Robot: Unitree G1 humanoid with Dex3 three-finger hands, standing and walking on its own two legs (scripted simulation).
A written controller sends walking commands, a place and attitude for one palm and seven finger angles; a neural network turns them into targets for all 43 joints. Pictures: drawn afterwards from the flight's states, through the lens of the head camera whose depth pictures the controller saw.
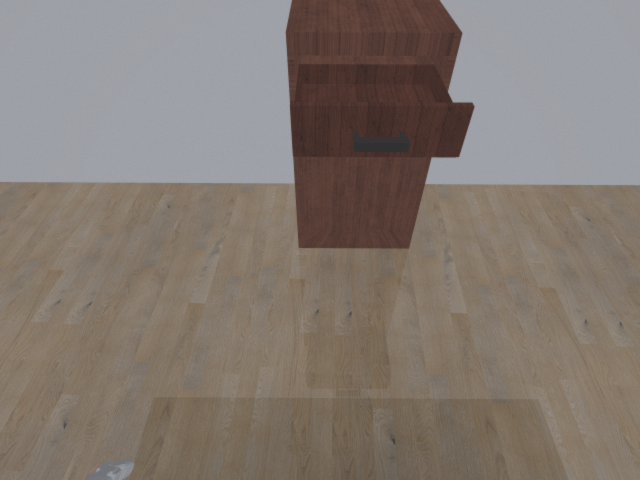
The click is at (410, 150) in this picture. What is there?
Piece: drawer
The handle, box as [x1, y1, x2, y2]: [353, 131, 409, 151]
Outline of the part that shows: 354,131 354,151 407,151 408,149 408,138 404,135 403,131 400,131 399,137 359,137 357,131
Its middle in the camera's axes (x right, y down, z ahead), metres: +0.14 -0.24 +0.93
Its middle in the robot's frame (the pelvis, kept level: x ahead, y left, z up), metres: +0.86 -0.10 -0.03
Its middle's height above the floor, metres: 0.74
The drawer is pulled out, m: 0.29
